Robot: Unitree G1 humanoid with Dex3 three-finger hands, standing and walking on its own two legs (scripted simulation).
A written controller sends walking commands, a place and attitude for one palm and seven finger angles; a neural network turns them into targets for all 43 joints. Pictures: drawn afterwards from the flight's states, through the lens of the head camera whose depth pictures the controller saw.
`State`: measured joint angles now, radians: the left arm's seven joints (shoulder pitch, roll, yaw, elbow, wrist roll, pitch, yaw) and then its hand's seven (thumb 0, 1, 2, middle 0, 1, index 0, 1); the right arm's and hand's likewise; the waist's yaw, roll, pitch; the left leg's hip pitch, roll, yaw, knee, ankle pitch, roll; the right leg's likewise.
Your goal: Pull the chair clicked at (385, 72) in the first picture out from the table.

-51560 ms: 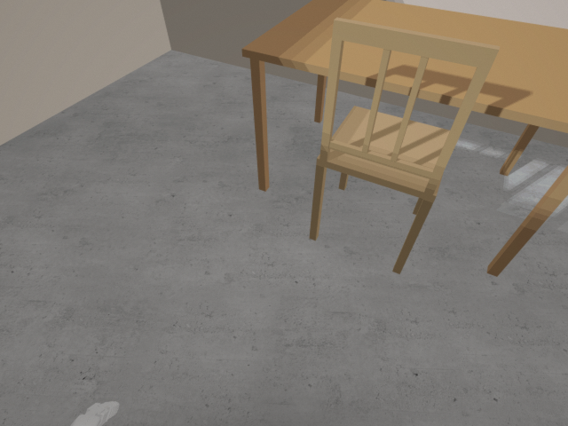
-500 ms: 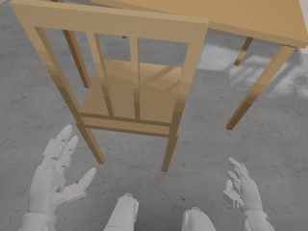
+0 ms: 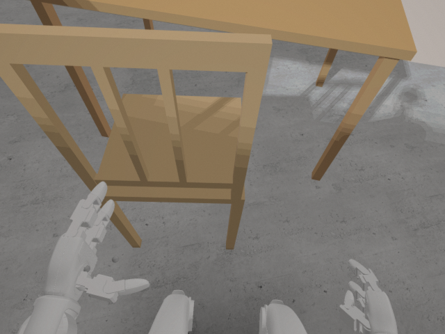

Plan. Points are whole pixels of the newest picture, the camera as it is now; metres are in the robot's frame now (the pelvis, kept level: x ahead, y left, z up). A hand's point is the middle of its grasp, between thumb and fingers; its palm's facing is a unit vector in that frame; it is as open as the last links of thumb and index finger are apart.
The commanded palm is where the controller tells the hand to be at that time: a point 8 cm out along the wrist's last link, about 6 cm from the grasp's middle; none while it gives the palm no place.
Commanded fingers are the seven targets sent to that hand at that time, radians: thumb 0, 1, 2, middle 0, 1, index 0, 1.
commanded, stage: raise the hand toward the chair's back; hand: left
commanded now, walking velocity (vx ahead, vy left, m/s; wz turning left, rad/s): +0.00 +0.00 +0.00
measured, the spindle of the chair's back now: (127, 135) +0.46 +0.22 +0.05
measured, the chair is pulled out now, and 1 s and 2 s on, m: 0.30 0.30 0.30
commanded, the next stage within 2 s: aim the fingers beside a spindle in 1.02 s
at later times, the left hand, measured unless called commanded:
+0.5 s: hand (86, 233) +0.26 +0.22 +0.07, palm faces +0.07 -0.99 -0.08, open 16.9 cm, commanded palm +0.23 +0.27 +0.07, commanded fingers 0.00 -0.50 0.30 -0.06 -0.08 -0.06 -0.08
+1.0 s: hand (96, 238) +0.25 +0.21 +0.06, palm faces +0.02 -1.00 -0.06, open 16.9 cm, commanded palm +0.23 +0.27 +0.07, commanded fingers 0.00 -0.50 0.30 -0.06 -0.08 -0.06 -0.08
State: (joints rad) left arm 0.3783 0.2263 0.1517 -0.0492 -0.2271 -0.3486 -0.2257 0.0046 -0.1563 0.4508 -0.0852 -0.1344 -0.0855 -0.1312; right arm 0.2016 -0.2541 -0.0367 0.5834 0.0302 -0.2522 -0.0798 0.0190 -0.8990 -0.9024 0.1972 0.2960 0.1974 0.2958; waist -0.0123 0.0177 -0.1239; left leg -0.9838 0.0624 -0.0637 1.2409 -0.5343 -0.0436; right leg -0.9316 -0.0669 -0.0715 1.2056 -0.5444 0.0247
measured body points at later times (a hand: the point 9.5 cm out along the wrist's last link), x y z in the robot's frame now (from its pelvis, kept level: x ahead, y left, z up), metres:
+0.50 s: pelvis +0.01 +0.01 +0.01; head +0.08 +0.03 +0.46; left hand +0.25 +0.28 +0.08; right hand +0.20 -0.21 -0.06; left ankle +0.04 +0.14 -0.63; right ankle +0.02 -0.14 -0.63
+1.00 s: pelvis +0.01 +0.01 +0.02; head +0.08 +0.02 +0.46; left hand +0.25 +0.27 +0.06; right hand +0.19 -0.23 -0.05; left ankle +0.04 +0.14 -0.63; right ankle +0.02 -0.14 -0.63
